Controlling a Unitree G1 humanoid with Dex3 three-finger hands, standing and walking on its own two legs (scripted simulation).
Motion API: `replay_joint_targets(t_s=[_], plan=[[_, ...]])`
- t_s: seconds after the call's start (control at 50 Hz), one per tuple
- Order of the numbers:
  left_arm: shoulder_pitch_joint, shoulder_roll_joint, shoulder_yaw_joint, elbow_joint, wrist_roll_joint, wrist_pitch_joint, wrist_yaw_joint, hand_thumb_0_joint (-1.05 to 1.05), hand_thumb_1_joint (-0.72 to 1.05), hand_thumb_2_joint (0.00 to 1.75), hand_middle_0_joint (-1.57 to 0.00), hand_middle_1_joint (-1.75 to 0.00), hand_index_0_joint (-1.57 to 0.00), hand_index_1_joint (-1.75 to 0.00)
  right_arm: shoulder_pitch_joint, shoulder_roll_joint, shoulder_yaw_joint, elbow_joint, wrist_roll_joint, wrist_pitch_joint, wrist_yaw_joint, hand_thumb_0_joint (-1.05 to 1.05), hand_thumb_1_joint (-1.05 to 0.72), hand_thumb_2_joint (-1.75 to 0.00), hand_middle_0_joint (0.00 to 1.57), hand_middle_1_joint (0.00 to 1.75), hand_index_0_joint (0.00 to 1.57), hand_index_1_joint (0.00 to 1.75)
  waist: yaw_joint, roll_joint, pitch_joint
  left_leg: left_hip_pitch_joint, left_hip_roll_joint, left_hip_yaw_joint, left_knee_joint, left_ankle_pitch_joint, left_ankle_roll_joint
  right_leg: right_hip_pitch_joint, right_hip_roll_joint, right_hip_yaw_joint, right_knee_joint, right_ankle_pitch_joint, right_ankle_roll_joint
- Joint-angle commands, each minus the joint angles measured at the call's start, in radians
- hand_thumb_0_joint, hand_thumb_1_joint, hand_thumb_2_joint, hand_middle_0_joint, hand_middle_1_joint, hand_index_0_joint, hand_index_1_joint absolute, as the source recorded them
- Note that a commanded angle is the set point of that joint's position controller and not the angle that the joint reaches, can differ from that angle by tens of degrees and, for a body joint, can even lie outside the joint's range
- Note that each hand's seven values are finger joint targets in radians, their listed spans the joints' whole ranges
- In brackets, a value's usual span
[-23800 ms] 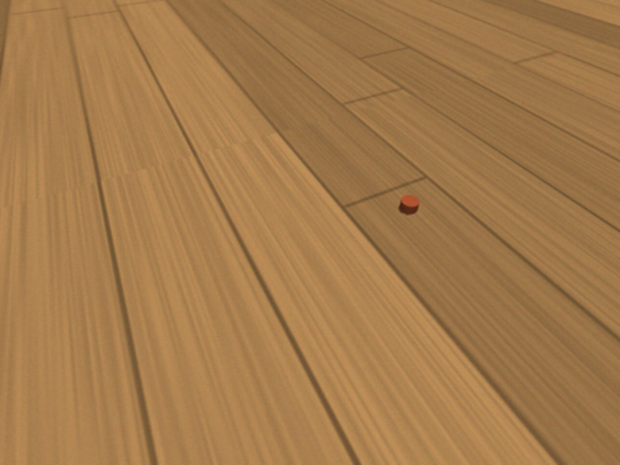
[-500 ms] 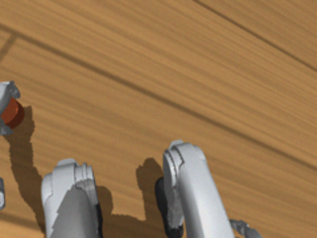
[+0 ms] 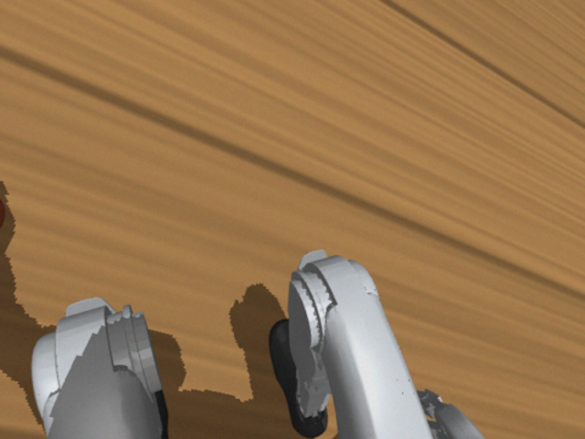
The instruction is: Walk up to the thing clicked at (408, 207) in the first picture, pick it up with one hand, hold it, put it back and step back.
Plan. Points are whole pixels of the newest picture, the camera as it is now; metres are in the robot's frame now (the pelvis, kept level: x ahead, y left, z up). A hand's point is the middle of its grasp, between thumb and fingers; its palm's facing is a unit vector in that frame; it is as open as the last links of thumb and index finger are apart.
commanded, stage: rest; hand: left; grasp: from above
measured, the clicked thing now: out of the picture +0.44 +0.35 -0.24
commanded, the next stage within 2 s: open in 1.12 s
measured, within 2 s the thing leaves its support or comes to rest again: rests again in 1.40 s
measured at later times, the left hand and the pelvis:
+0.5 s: hand out of the picture +0.43 +0.34 -0.24, palm faces -0.45 -0.13 -0.88, open 10.6 cm; pelvis +0.00 +0.01 -0.01, yaw -2 degrees
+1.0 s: hand out of the picture +0.43 +0.34 -0.25, palm faces -0.44 -0.14 -0.89, open 10.6 cm; pelvis +0.00 +0.01 -0.01, yaw -4 degrees
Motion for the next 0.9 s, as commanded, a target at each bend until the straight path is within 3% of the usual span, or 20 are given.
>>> replay_joint_targets(t_s=[0.0, 0.06, 0.08, 0.14, 0.22, 0.28, 0.3, 0.38, 0.48, 0.54, 0.56, 0.62, 0.64, 0.66, 0.82, 0.84, 0.86, 0.88], plan=[[-0.278, 0.296, 0.024, -0.117, -0.024, 0.007, 0.058, 0.00, 0.57, 0.92, -0.87, -0.95, -0.91, -0.90, 0.225, -0.290, -0.065, 0.010, -0.008, -0.014, -0.004, 0.00, -0.90, -0.89, 0.20, 0.30, 0.20, 0.30, -0.025, 0.411, -0.713, 0.560, 0.010, 0.116, -0.219, 0.252, 0.043, 0.355, 0.027, -0.100, -0.219, 0.306, -0.071], [-0.262, 0.317, 0.039, -0.117, -0.024, 0.004, 0.066, 0.00, 0.58, 0.94, -0.88, -0.95, -0.91, -0.91, 0.222, -0.305, -0.054, 0.006, -0.017, -0.021, 0.000, 0.00, -0.89, -0.89, 0.20, 0.30, 0.20, 0.30, -0.029, 0.438, -0.727, 0.585, 0.011, 0.107, -0.217, 0.296, 0.036, 0.373, 0.029, -0.114, -0.200, 0.336, -0.072], [-0.263, 0.333, 0.046, -0.119, -0.025, 0.000, 0.070, 0.00, 0.57, 0.95, -0.87, -0.95, -0.91, -0.91, 0.209, -0.303, -0.051, 0.001, -0.018, -0.022, 0.001, 0.00, -0.90, -0.89, 0.20, 0.30, 0.20, 0.30, -0.019, 0.440, -0.739, 0.583, 0.014, 0.107, -0.214, 0.291, 0.036, 0.377, 0.032, -0.112, -0.205, 0.338, -0.072], [-0.272, 0.347, 0.049, -0.115, -0.017, -0.001, 0.080, 0.00, 0.56, 0.95, -0.87, -0.95, -0.91, -0.91, 0.209, -0.317, -0.041, -0.005, -0.026, -0.029, 0.006, 0.00, -0.90, -0.89, 0.20, 0.30, 0.20, 0.30, -0.035, 0.445, -0.695, 0.563, 0.014, 0.107, -0.203, 0.281, 0.035, 0.368, 0.032, -0.118, -0.208, 0.326, -0.075], [-0.239, 0.350, 0.047, -0.084, -0.019, 0.002, 0.101, 0.00, 0.59, 0.93, -0.89, -0.93, -0.92, -0.89, 0.185, -0.317, -0.024, -0.005, -0.026, -0.034, 0.008, 0.00, -0.89, -0.89, 0.20, 0.30, 0.20, 0.30, -0.020, 0.460, -0.679, 0.557, 0.015, 0.100, -0.215, 0.253, 0.033, 0.358, 0.039, -0.124, -0.202, 0.303, -0.077], [-0.260, 0.349, 0.021, -0.073, -0.001, 0.002, 0.104, 0.00, 0.57, 0.95, -0.88, -0.94, -0.91, -0.90, 0.188, -0.322, -0.021, -0.007, -0.035, -0.046, 0.015, 0.00, -0.90, -0.89, 0.20, 0.30, 0.20, 0.30, -0.049, 0.481, -0.649, 0.559, 0.019, 0.096, -0.205, 0.241, 0.030, 0.340, 0.041, -0.130, -0.192, 0.293, -0.079], [-0.262, 0.360, 0.031, -0.093, -0.008, 0.001, 0.111, 0.00, 0.58, 0.95, -0.89, -0.93, -0.92, -0.89, 0.184, -0.317, -0.016, -0.004, -0.034, -0.045, 0.016, 0.00, -0.89, -0.89, 0.20, 0.30, 0.20, 0.30, -0.036, 0.478, -0.676, 0.559, 0.020, 0.092, -0.212, 0.244, 0.033, 0.366, 0.045, -0.128, -0.196, 0.303, -0.074], [-0.271, 0.345, 0.009, -0.049, -0.011, 0.009, 0.124, 0.00, 0.60, 0.96, -0.90, -0.94, -0.93, -0.91, 0.181, -0.327, -0.009, -0.005, -0.039, -0.062, 0.022, 0.00, -0.90, -0.90, 0.20, 0.30, 0.20, 0.30, -0.062, 0.461, -0.629, 0.545, 0.022, 0.088, -0.198, 0.225, 0.034, 0.335, 0.045, -0.136, -0.192, 0.289, -0.074], [-0.258, 0.353, 0.011, -0.040, -0.029, 0.011, 0.129, 0.00, 0.60, 0.93, -0.90, -0.92, -0.93, -0.89, 0.171, -0.336, 0.002, -0.014, -0.039, -0.080, 0.030, 0.00, -0.90, -0.90, 0.20, 0.30, 0.20, 0.30, -0.057, 0.466, -0.632, 0.553, 0.027, 0.075, -0.207, 0.245, 0.030, 0.356, 0.048, -0.147, -0.193, 0.304, -0.071], [-0.282, 0.364, -0.004, -0.036, -0.016, 0.010, 0.127, 0.00, 0.59, 0.96, -0.90, -0.94, -0.93, -0.91, 0.169, -0.344, 0.006, -0.020, -0.047, -0.091, 0.037, 0.00, -0.90, -0.90, 0.20, 0.30, 0.20, 0.30, -0.076, 0.489, -0.614, 0.565, 0.028, 0.073, -0.202, 0.238, 0.026, 0.342, 0.046, -0.150, -0.184, 0.298, -0.073], [-0.280, 0.341, -0.018, -0.032, -0.016, 0.014, 0.124, 0.00, 0.59, 0.95, -0.90, -0.93, -0.93, -0.89, 0.184, -0.340, 0.008, -0.009, -0.047, -0.093, 0.040, 0.00, -0.90, -0.90, 0.20, 0.30, 0.20, 0.30, -0.080, 0.486, -0.611, 0.571, 0.026, 0.076, -0.201, 0.240, 0.027, 0.345, 0.046, -0.150, -0.188, 0.303, -0.071], [-0.265, 0.357, -0.006, -0.041, -0.034, 0.011, 0.132, 0.00, 0.58, 0.97, -0.90, -0.93, -0.92, -0.90, 0.166, -0.347, 0.012, -0.013, -0.040, -0.101, 0.043, 0.00, -0.90, -0.90, 0.20, 0.30, 0.20, 0.30, -0.066, 0.498, -0.632, 0.591, 0.030, 0.065, -0.208, 0.263, 0.022, 0.353, 0.047, -0.154, -0.183, 0.319, -0.071], [-0.279, 0.358, -0.009, -0.035, -0.031, 0.011, 0.135, 0.00, 0.59, 0.97, -0.90, -0.94, -0.93, -0.91, 0.175, -0.353, 0.015, -0.012, -0.043, -0.104, 0.047, 0.00, -0.90, -0.90, 0.20, 0.30, 0.20, 0.30, -0.078, 0.513, -0.611, 0.598, 0.029, 0.063, -0.208, 0.273, 0.018, 0.346, 0.043, -0.158, -0.172, 0.325, -0.072], [-0.262, 0.366, 0.001, -0.046, -0.032, 0.009, 0.140, 0.00, 0.58, 0.96, -0.89, -0.94, -0.92, -0.91, 0.167, -0.351, 0.017, -0.020, -0.046, -0.105, 0.048, 0.00, -0.90, -0.90, 0.20, 0.30, 0.20, 0.30, -0.066, 0.515, -0.637, 0.612, 0.032, 0.057, -0.217, 0.288, 0.017, 0.361, 0.048, -0.160, -0.176, 0.335, -0.072], [-0.270, 0.379, -0.007, -0.003, -0.026, 0.009, 0.157, 0.00, 0.55, 0.97, -0.88, -0.92, -0.90, -0.89, 0.150, -0.356, 0.033, -0.028, -0.048, -0.109, 0.055, 0.00, -0.90, -0.90, 0.20, 0.30, 0.20, 0.30, -0.082, 0.503, -0.596, 0.561, 0.036, 0.061, -0.202, 0.267, 0.024, 0.367, 0.053, -0.160, -0.186, 0.330, -0.069], [-0.281, 0.380, -0.011, 0.009, -0.023, 0.009, 0.159, 0.00, 0.54, 0.96, -0.87, -0.92, -0.89, -0.90, 0.155, -0.362, 0.038, -0.031, -0.053, -0.113, 0.058, 0.00, -0.90, -0.90, 0.20, 0.30, 0.20, 0.30, -0.102, 0.488, -0.578, 0.552, 0.034, 0.059, -0.196, 0.257, 0.025, 0.366, 0.050, -0.163, -0.181, 0.327, -0.067], [-0.269, 0.392, -0.001, 0.001, -0.027, 0.009, 0.162, 0.00, 0.53, 0.94, -0.86, -0.92, -0.88, -0.89, 0.143, -0.363, 0.038, -0.037, -0.053, -0.114, 0.056, 0.00, -0.90, -0.90, 0.20, 0.30, 0.20, 0.30, -0.088, 0.476, -0.592, 0.548, 0.038, 0.059, -0.194, 0.254, 0.030, 0.382, 0.058, -0.158, -0.196, 0.328, -0.066], [-0.272, 0.396, -0.013, 0.018, -0.015, 0.013, 0.162, 0.00, 0.51, 0.95, -0.85, -0.91, -0.87, -0.89, 0.152, -0.364, 0.044, -0.037, -0.054, -0.117, 0.058, 0.00, -0.90, -0.90, 0.20, 0.30, 0.20, 0.30, -0.096, 0.477, -0.580, 0.538, 0.036, 0.066, -0.186, 0.247, 0.032, 0.382, 0.056, -0.153, -0.194, 0.327, -0.065]])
